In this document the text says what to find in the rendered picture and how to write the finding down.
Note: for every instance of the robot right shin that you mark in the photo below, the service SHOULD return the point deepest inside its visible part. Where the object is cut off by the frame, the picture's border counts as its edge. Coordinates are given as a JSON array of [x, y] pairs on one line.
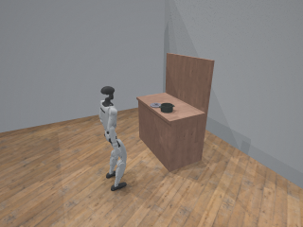
[[119, 172]]

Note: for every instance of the left robot upper arm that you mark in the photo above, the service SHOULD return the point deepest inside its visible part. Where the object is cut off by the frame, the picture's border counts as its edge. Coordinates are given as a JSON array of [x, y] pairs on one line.
[[100, 115]]

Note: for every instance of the humanoid robot torso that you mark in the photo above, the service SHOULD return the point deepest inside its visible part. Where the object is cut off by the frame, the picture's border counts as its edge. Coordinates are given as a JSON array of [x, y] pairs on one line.
[[105, 119]]

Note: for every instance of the robot right forearm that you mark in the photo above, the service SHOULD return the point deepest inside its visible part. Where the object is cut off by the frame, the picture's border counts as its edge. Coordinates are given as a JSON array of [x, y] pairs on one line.
[[112, 135]]

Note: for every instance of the table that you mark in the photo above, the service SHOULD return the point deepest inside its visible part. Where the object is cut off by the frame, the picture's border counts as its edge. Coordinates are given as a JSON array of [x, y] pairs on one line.
[[177, 138]]

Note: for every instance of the right robot upper arm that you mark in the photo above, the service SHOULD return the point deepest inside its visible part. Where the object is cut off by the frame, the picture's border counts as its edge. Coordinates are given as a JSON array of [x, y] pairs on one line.
[[112, 117]]

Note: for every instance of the pot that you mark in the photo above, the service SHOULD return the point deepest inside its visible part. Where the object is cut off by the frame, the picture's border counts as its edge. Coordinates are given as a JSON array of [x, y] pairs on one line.
[[166, 108]]

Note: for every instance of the right robot hand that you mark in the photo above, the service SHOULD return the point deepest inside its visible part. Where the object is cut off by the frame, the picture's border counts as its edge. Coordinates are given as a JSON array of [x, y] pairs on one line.
[[117, 151]]

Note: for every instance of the lid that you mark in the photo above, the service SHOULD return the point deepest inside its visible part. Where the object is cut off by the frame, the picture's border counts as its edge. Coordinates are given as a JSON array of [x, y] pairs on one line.
[[155, 105]]

